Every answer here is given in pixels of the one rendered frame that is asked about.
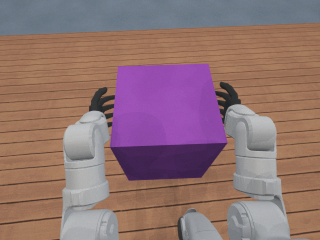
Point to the left robot upper arm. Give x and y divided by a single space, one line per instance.
96 224

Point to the left robot hand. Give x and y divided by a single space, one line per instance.
97 103

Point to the carton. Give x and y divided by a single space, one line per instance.
166 121

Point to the right robot upper arm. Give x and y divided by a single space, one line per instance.
257 220

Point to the robot right forearm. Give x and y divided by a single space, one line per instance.
256 152

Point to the robot left forearm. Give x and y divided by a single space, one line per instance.
84 158

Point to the right robot hand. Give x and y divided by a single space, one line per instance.
231 98

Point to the robot right shin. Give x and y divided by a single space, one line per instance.
191 210

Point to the right robot thigh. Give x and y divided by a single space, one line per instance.
195 226

